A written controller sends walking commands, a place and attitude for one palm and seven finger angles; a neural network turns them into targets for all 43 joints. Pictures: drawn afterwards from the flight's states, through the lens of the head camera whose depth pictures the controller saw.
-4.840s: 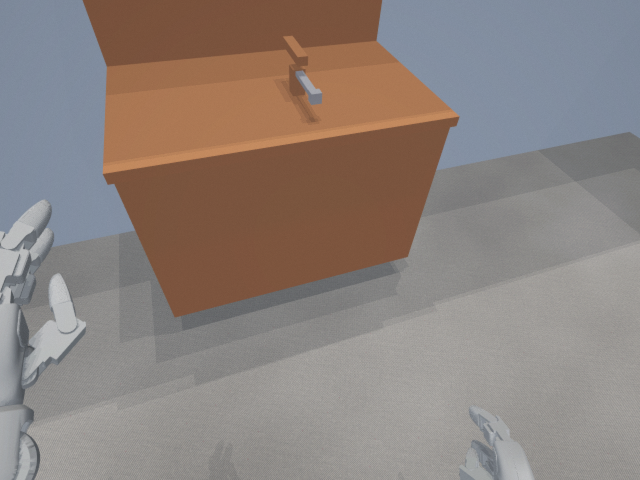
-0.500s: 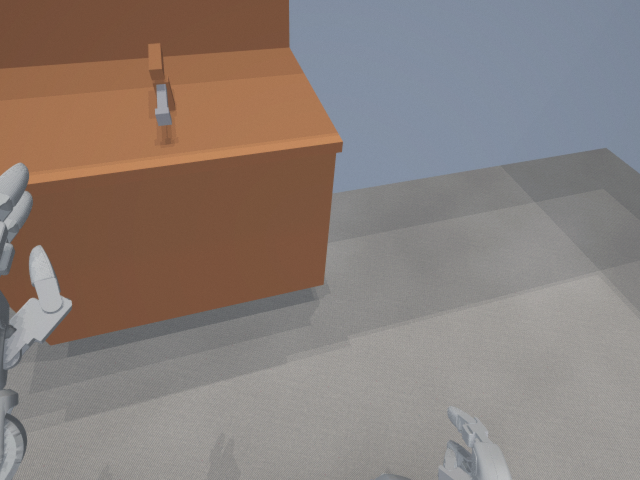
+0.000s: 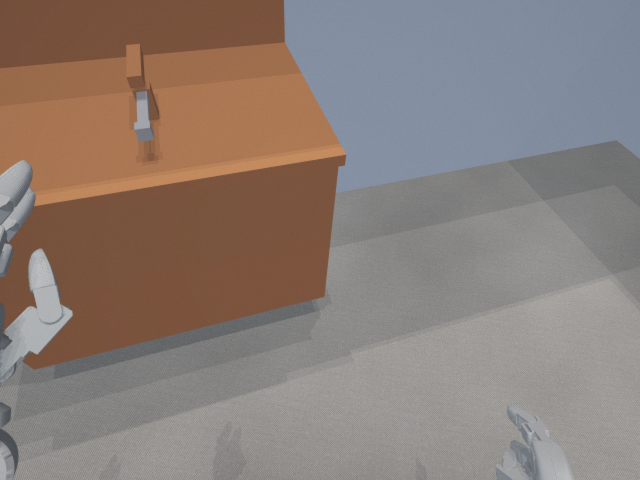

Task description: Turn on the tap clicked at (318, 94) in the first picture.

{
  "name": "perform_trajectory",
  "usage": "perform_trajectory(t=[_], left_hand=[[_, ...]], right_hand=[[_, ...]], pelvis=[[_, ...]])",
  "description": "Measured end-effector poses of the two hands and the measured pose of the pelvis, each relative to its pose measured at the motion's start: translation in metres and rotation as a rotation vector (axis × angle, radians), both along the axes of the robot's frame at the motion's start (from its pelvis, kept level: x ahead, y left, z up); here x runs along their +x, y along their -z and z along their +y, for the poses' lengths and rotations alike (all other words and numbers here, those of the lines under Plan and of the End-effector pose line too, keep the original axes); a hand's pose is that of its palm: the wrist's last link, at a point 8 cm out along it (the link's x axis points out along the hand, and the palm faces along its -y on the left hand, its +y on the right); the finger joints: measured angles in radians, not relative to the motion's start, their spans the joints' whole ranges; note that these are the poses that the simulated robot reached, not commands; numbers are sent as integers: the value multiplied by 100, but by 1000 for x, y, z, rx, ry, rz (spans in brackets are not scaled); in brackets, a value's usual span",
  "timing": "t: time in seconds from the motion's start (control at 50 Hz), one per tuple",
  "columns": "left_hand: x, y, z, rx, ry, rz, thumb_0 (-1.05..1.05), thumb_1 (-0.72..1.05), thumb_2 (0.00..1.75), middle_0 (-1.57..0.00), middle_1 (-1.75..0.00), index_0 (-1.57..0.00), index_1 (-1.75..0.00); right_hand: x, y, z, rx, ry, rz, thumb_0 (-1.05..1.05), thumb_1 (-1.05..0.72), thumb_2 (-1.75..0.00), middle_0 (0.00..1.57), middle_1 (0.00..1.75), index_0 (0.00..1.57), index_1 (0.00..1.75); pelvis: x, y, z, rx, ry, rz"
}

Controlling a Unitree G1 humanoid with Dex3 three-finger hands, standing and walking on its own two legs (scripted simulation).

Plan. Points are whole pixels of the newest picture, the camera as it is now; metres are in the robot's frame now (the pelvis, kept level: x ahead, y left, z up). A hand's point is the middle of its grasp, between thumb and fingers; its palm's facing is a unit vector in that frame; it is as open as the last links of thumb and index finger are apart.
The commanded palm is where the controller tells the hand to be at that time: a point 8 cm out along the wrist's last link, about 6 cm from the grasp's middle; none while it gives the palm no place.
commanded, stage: take the last steps up to it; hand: left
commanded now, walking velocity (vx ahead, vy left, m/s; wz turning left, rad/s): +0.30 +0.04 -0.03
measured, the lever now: (144, 131) +0.69 +0.38 +0.01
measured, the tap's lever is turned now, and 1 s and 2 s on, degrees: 0 0 0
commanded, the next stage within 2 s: come to a stop and stand still in 1.06 s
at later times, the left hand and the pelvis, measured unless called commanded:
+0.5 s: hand (147, 210) +0.33 +0.20 +0.18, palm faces +0.39 -0.79 -0.48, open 7.4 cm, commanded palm +0.27 +0.25 +0.18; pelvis +0.11 -0.03 +0.00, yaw -1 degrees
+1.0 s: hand (160, 141) +0.43 +0.22 +0.19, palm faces +0.40 -0.81 -0.43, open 7.4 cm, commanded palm +0.37 +0.26 +0.18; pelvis +0.21 -0.02 +0.00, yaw +0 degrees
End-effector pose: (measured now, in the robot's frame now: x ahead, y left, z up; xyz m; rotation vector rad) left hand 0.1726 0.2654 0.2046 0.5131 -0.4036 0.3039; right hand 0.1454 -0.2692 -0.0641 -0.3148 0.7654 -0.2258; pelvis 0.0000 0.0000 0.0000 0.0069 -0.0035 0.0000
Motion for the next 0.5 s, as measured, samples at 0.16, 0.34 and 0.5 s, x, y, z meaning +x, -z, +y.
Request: perform_trajectory(t=[0.16, 0.34, 0.5], left_hand=[[50, 0, 32, 0, -58, -14, 1, 89, 90, -21, -30, -21, -31], [83, 6, -11, 50, -33, 99, 1, 89, 90, -21, -30, -21, -30], [120, 5, -25, 35, -73, 97, 1, 89, 90, -21, -31, -21, -31]], right_hand=[[36, 10, 52, 137, 16, -39, 1, -90, -90, 20, 30, 20, 30], [67, 39, 73, 275, -54, 12, 1, -90, -90, 21, 30, 20, 30], [104, 47, 19, 206, -34, 80, 2, -90, -90, 21, 30, 20, 30]], pelvis=[[35, -1, 12, -11, 11, 6], [76, 3, -11, 9, 24, 10], [106, 1, -29, 19, 10, 5]])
